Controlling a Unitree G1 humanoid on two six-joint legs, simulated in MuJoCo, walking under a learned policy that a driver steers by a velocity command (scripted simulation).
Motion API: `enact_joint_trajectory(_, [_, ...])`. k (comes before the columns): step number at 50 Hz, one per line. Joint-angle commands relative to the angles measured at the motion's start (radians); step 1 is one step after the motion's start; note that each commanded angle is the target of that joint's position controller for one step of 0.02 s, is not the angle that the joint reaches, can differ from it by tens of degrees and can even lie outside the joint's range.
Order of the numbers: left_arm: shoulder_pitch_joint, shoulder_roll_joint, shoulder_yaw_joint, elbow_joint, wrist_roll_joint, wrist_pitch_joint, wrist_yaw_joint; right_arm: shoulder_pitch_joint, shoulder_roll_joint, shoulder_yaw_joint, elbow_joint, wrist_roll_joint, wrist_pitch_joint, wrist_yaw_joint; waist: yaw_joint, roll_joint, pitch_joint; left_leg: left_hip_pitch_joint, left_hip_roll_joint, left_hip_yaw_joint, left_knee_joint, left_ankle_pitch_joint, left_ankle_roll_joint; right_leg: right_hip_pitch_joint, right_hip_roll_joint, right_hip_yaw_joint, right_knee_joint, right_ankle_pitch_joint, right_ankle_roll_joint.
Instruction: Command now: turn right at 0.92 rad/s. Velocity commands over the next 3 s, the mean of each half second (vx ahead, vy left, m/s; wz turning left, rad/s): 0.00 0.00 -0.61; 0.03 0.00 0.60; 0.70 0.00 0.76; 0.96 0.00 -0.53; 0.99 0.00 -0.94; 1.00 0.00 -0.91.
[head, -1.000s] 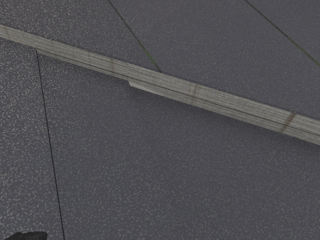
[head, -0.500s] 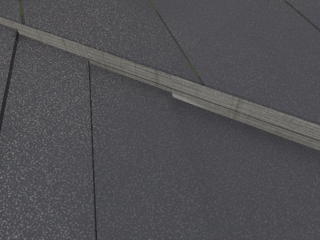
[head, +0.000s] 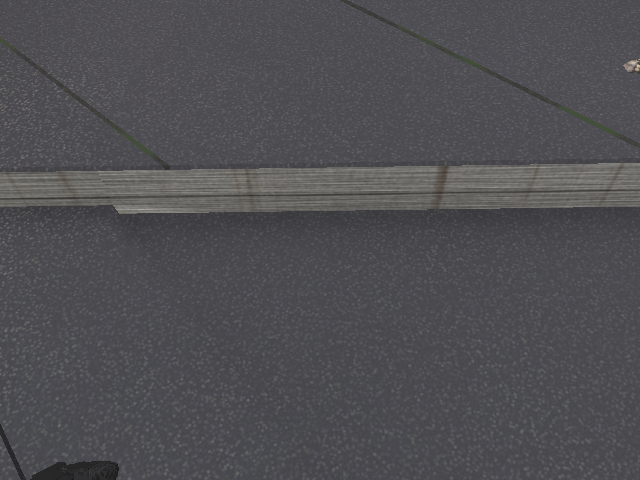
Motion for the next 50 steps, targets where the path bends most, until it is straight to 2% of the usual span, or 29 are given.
enact_joint_trajectory(1, [0.222, 0.294, 0.107, -0.032, 0.003, -0.016, 0.035, 0.005, -0.074, -0.023, -0.077, -0.032, -0.023, 0.011, 0.087, -0.254, -0.180, -0.384, -0.008, -0.002, 0.491, -0.040, -0.014, 0.524, -0.166, 0.372, -0.212, 0.695, -0.189])
enact_joint_trajectory(2, [0.174, 0.349, 0.102, -0.068, 0.049, -0.050, 0.026, -0.069, -0.055, -0.007, -0.143, -0.055, -0.034, 0.003, 0.082, -0.361, -0.309, -0.587, -0.151, -0.215, 0.718, -0.330, -0.046, 0.536, -0.354, 0.736, -0.264, 0.672, -0.428])
enact_joint_trajectory(3, [0.173, 0.269, 0.079, -0.064, 0.047, -0.077, 0.014, -0.137, -0.113, -0.020, -0.136, -0.035, -0.035, -0.003, 0.127, -0.196, -0.300, -0.599, -0.118, -0.320, 0.759, -0.284, -0.028, 0.505, -0.330, 0.645, -0.299, 0.574, -0.411])
enact_joint_trajectory(4, [0.145, 0.234, 0.065, -0.046, 0.032, -0.091, 0.020, -0.159, -0.115, -0.020, -0.141, -0.020, -0.037, -0.010, 0.093, -0.159, -0.224, -0.600, -0.112, -0.335, 0.723, -0.196, -0.002, 0.440, -0.274, 0.565, -0.304, 0.492, -0.354])
enact_joint_trajectory(5, [0.094, 0.208, 0.057, -0.046, 0.010, -0.090, 0.032, -0.135, -0.119, -0.023, -0.120, -0.030, -0.035, -0.021, 0.054, -0.082, -0.177, -0.590, -0.091, -0.342, 0.651, -0.108, 0.002, 0.386, -0.214, 0.498, -0.301, 0.427, -0.295])
enact_joint_trajectory(6, [0.034, 0.192, 0.048, -0.056, -0.002, -0.080, 0.045, -0.112, -0.137, -0.030, -0.111, -0.041, -0.029, -0.029, 0.021, -0.094, -0.159, -0.545, -0.088, -0.344, 0.581, -0.040, -0.001, 0.321, -0.178, 0.455, -0.302, 0.409, -0.262])
enact_joint_trajectory(8, [0.005, 0.194, 0.046, -0.070, 0.013, -0.069, 0.061, -0.080, -0.115, -0.025, -0.090, -0.043, -0.026, -0.021, 0.000, -0.106, -0.178, -0.462, -0.127, -0.333, 0.535, 0.038, -0.014, 0.253, -0.132, 0.433, -0.301, 0.437, -0.247])
enact_joint_trajectory(12, [0.030, 0.184, 0.035, -0.049, 0.017, -0.064, 0.077, -0.056, -0.074, -0.002, -0.058, -0.030, -0.014, -0.014, 0.017, -0.109, -0.204, -0.392, -0.139, -0.316, 0.385, 0.111, -0.044, 0.221, -0.113, 0.398, -0.278, 0.411, -0.237])
enact_joint_trajectory(17, [0.024, 0.174, 0.019, -0.034, 0.030, -0.058, 0.070, -0.096, -0.076, 0.009, -0.074, -0.024, -0.010, -0.003, 0.047, -0.160, -0.154, -0.304, -0.132, -0.312, 0.246, 0.102, -0.036, 0.146, -0.108, 0.456, -0.276, 0.230, -0.235])
enact_joint_trajectory(21, [0.021, 0.154, 0.003, -0.020, 0.031, -0.056, 0.057, -0.085, -0.079, 0.011, -0.083, -0.019, -0.026, 0.009, 0.053, -0.170, -0.152, -0.210, -0.138, -0.298, 0.110, 0.041, -0.008, 0.170, -0.118, 0.512, -0.222, 0.332, -0.239])
enact_joint_trajectory(23, [-0.009, 0.059, -0.037, -0.005, 0.032, -0.061, 0.057, -0.009, -0.028, 0.030, -0.052, -0.027, -0.037, 0.024, -0.005, -0.142, -0.175, -0.013, -0.111, -0.285, -0.166, 0.255, 0.016, 0.140, -0.083, 0.449, -0.195, 0.292, -0.179])
enact_joint_trajectory(24, [0.053, 0.026, -0.047, 0.019, 0.048, -0.072, 0.055, -0.017, -0.043, 0.033, -0.051, -0.043, -0.040, 0.027, 0.025, -0.095, -0.182, 0.075, -0.070, -0.349, -0.201, 0.423, 0.039, 0.116, -0.037, 0.401, -0.177, 0.195, -0.123])
enact_joint_trajectory(25, [0.137, 0.041, -0.042, 0.031, 0.073, -0.083, 0.054, -0.054, -0.126, 0.022, -0.076, -0.048, -0.039, 0.023, 0.108, 0.068, -0.176, 0.086, 0.035, -0.486, -0.183, 0.642, 0.107, 0.099, 0.052, 0.306, -0.092, 0.019, -0.069])
enact_joint_trajectory(26, [0.138, 0.064, -0.033, 0.030, 0.073, -0.088, 0.056, -0.113, -0.120, 0.026, -0.074, -0.046, -0.035, 0.023, 0.140, 0.168, -0.147, -0.045, 0.076, -0.555, -0.203, 0.532, 0.216, 0.153, 0.082, 0.238, -0.121, -0.062, -0.015])
enact_joint_trajectory(27, [0.079, 0.111, -0.021, 0.031, 0.068, -0.088, 0.063, -0.127, -0.116, 0.021, -0.092, -0.029, -0.031, 0.026, 0.096, 0.168, -0.107, -0.087, 0.041, -0.568, -0.224, 0.410, 0.217, 0.167, 0.086, 0.208, -0.117, -0.039, 0.002])
enact_joint_trajectory(28, [0.029, 0.126, -0.011, 0.021, 0.060, -0.086, 0.069, -0.099, -0.131, 0.014, -0.088, -0.018, -0.027, 0.025, 0.065, 0.168, -0.100, -0.088, 0.024, -0.581, -0.227, 0.369, 0.199, 0.161, 0.094, 0.184, -0.093, -0.025, 0.000])
enact_joint_trajectory(31, [0.016, 0.086, -0.007, 0.005, 0.044, -0.082, 0.071, -0.038, -0.180, -0.008, -0.096, 0.001, -0.018, 0.009, 0.042, 0.189, -0.101, -0.020, 0.037, -0.680, -0.198, 0.446, 0.236, 0.068, 0.123, 0.148, -0.033, -0.072, 0.001])
enact_joint_trajectory(35, [0.015, 0.044, -0.004, 0.002, 0.027, -0.106, 0.056, 0.006, -0.174, -0.024, -0.105, 0.008, 0.006, -0.009, 0.014, 0.175, -0.168, 0.130, 0.065, -0.800, -0.163, 0.633, 0.281, -0.048, 0.135, 0.181, 0.018, -0.235, 0.007])
enact_joint_trajectory(37, [0.041, 0.043, 0.001, 0.017, 0.018, -0.115, 0.047, -0.032, -0.180, -0.035, -0.117, 0.021, 0.028, -0.017, 0.030, 0.147, -0.195, 0.120, 0.033, -0.792, -0.144, 0.617, 0.251, 0.007, 0.132, 0.185, -0.086, -0.152, 0.013])
enact_joint_trajectory(39, [0.133, 0.064, 0.016, 0.057, 0.017, -0.117, 0.039, -0.119, -0.158, -0.031, -0.150, 0.033, 0.052, -0.024, 0.083, 0.113, -0.211, -0.059, -0.053, -0.720, -0.089, 0.451, 0.172, 0.246, 0.086, 0.180, -0.296, 0.068, -0.008])
enact_joint_trajectory(40, [0.132, 0.144, 0.035, 0.054, 0.035, -0.109, 0.043, -0.101, -0.099, -0.014, -0.166, 0.028, 0.056, -0.022, 0.055, -0.053, -0.189, -0.263, -0.158, -0.596, 0.077, 0.185, 0.101, 0.373, -0.093, 0.364, -0.353, 0.150, -0.090])
enact_joint_trajectory(41, [0.075, 0.191, 0.043, 0.041, 0.072, -0.107, 0.039, -0.035, -0.104, -0.017, -0.173, 0.016, 0.046, -0.017, 0.004, -0.294, -0.138, -0.436, -0.267, -0.437, 0.261, -0.212, 0.042, 0.349, -0.305, 0.589, -0.381, 0.385, -0.237])
enact_joint_trajectory(42, [0.039, 0.137, 0.028, 0.011, 0.078, -0.113, 0.042, 0.012, -0.186, -0.043, -0.143, -0.005, 0.035, -0.013, -0.006, -0.186, -0.126, -0.449, -0.172, -0.437, 0.465, -0.218, 0.005, 0.317, -0.372, 0.562, -0.363, 0.475, -0.292])
enact_joint_trajectory(43, [-0.003, 0.093, 0.014, -0.002, 0.071, -0.114, 0.052, 0.027, -0.212, -0.056, -0.114, 0.003, 0.037, -0.007, -0.022, -0.102, -0.112, -0.439, -0.153, -0.417, 0.538, -0.154, -0.009, 0.295, -0.315, 0.448, -0.344, 0.478, -0.265])
enact_joint_trajectory(44, [-0.036, 0.085, 0.011, -0.006, 0.059, -0.113, 0.061, 0.044, -0.190, -0.055, -0.094, 0.006, 0.046, -0.007, -0.032, -0.064, -0.093, -0.455, -0.139, -0.401, 0.570, -0.080, -0.025, 0.300, -0.242, 0.349, -0.330, 0.439, -0.222])
enact_joint_trajectory(45, [-0.041, 0.083, 0.009, -0.004, 0.044, -0.114, 0.070, 0.041, -0.163, -0.046, -0.091, 0.006, 0.051, -0.004, -0.019, -0.077, -0.080, -0.498, -0.122, -0.386, 0.605, -0.012, -0.038, 0.327, -0.211, 0.282, -0.321, 0.476, -0.203])
enact_joint_trajectory(46, [-0.024, 0.089, 0.008, 0.002, 0.043, -0.110, 0.079, 0.033, -0.135, -0.035, -0.096, 0.010, 0.054, 0.003, -0.005, -0.095, -0.076, -0.507, -0.110, -0.351, 0.620, 0.021, -0.051, 0.329, -0.186, 0.216, -0.317, 0.551, -0.202])
enact_joint_trajectory(48, [0.103, 0.109, 0.015, 0.028, 0.045, -0.109, 0.086, -0.039, -0.119, -0.017, -0.132, 0.023, 0.050, 0.016, 0.077, -0.111, -0.100, -0.578, -0.066, -0.297, 0.591, 0.099, -0.054, 0.407, -0.199, 0.216, -0.416, 0.130, -0.209])
enact_joint_trajectory(50, [0.161, 0.138, 0.020, 0.042, 0.037, -0.122, 0.082, -0.093, -0.133, -0.013, -0.168, 0.023, 0.039, 0.027, 0.116, -0.121, -0.074, -0.668, -0.039, -0.293, 0.573, 0.110, -0.048, 0.472, -0.249, 0.282, -0.494, -0.166, -0.207])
